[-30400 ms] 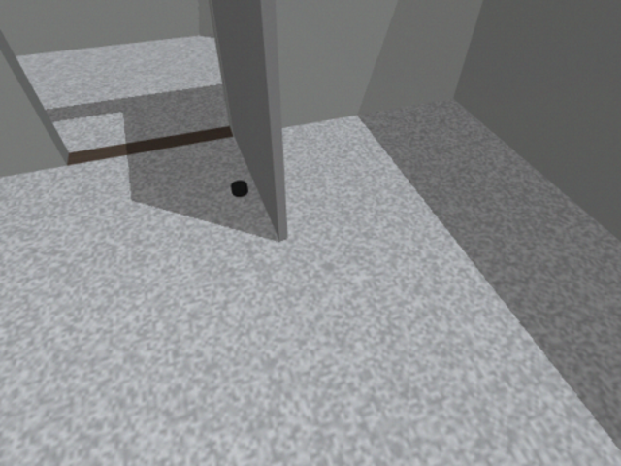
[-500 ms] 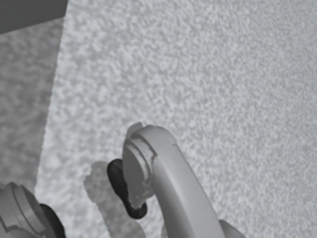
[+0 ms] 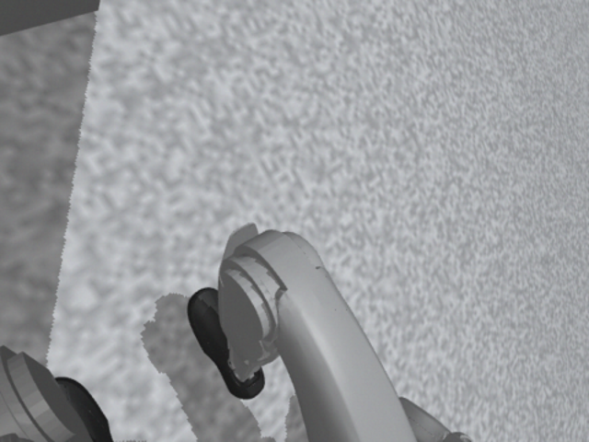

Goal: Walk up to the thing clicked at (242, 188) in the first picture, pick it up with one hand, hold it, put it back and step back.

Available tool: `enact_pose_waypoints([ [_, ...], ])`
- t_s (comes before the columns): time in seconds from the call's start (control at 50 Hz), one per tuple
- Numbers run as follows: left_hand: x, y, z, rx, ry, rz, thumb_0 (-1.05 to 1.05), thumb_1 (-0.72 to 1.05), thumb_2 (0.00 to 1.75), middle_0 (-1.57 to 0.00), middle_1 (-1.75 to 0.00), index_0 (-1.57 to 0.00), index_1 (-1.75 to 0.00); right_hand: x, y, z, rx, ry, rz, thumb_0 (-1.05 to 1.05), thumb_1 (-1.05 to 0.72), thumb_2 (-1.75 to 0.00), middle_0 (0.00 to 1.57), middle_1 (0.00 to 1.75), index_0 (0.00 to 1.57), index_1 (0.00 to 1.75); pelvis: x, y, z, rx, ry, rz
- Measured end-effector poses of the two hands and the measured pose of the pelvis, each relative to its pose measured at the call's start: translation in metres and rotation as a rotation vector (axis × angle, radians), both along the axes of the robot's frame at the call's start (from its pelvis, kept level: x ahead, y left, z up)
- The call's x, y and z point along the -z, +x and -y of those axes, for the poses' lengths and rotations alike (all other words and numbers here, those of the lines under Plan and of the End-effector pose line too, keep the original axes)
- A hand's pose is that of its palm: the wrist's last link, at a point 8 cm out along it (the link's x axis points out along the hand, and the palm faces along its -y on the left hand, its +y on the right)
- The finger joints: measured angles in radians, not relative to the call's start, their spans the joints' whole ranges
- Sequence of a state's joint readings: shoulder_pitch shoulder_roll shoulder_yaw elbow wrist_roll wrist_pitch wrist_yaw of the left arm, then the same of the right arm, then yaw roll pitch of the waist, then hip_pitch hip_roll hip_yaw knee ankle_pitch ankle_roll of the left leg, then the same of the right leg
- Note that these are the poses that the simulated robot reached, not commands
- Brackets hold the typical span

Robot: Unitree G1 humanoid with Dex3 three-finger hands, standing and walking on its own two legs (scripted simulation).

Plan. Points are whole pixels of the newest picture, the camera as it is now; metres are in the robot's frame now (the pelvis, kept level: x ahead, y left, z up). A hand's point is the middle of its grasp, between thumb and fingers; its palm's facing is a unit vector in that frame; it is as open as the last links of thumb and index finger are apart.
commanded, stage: close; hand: left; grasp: from above
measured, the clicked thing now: out of the picture +0.49 +0.32 -0.29
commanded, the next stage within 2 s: settle in 1.16 s
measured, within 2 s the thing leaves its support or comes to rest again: leaves its support in 1.56 s
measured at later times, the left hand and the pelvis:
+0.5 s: hand out of the picture +0.47 +0.30 -0.26, palm faces -0.43 -0.16 -0.89, open 10.6 cm; pelvis +0.00 +0.00 +0.00, yaw +0 degrees
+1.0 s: hand out of the picture +0.47 +0.30 -0.26, palm faces -0.42 -0.16 -0.89, open 9.7 cm; pelvis -0.01 +0.00 +0.00, yaw -1 degrees
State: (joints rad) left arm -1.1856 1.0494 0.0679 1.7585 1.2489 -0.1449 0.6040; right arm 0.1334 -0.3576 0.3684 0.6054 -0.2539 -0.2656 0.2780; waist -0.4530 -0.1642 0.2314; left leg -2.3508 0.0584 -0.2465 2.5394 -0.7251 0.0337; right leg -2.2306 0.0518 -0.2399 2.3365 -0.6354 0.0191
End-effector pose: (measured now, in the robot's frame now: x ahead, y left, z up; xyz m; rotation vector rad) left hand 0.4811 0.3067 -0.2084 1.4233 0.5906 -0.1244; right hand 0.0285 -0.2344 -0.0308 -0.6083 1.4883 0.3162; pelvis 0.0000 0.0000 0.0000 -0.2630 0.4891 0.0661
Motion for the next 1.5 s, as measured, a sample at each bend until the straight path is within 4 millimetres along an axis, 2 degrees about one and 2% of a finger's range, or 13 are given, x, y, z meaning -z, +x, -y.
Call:
enact_pose_waypoints([
  [0.5, -0.004, -0.004, -0.001, 0.011, -0.002, 0.000, 0.00, -0.03, 0.73, -0.40, -0.90, -0.44, -0.86, -0.005, -0.008, 0.000, 0.005, -0.011, -0.007, 0.00, -0.91, -0.90, 0.19, 0.30, 0.20, 0.30, -0.003, -0.004, 0.001, 0.005, -0.004, 0.010],
  [0.78, -0.005, -0.004, 0.000, 0.015, 0.008, -0.005, -0.02, 0.01, 0.65, -0.43, -0.83, -0.58, -0.82, -0.005, -0.006, -0.001, -0.004, -0.007, 0.010, 0.00, -0.91, -0.90, 0.19, 0.30, 0.20, 0.30, -0.004, -0.005, 0.000, 0.006, -0.007, 0.016],
  [1.5, -0.009, 0.002, -0.003, -0.007, -0.003, -0.002, -0.03, 0.00, 0.50, -0.58, -0.72, -0.74, -0.66, -0.011, -0.006, -0.003, 0.013, -0.026, 0.005, 0.00, -0.93, -0.90, 0.20, 0.30, 0.20, 0.30, -0.008, -0.005, -0.001, 0.003, -0.012, 0.002],
])
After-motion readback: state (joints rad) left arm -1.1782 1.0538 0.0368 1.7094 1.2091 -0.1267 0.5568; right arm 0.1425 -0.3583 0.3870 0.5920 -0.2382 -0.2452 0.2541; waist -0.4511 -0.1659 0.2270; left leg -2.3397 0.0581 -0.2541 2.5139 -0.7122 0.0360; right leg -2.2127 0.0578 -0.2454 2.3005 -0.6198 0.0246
